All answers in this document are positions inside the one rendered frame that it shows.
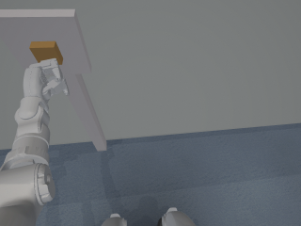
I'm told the robot shin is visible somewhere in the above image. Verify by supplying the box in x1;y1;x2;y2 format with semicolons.
110;213;120;218
166;207;178;214

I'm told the panel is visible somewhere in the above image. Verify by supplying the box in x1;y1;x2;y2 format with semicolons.
0;8;107;152

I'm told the robot left hand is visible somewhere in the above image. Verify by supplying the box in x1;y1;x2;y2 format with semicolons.
23;58;70;104

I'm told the robot left shin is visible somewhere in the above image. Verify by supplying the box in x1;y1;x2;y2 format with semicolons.
110;213;120;218

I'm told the left robot forearm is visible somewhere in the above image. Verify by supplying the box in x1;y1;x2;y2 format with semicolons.
0;96;50;171

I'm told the button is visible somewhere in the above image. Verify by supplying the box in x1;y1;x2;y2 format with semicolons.
29;40;63;65

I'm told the robot right shin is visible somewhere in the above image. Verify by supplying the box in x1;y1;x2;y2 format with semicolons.
166;207;178;214

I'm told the robot left upper arm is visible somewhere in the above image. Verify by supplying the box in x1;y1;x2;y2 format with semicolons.
0;163;55;226

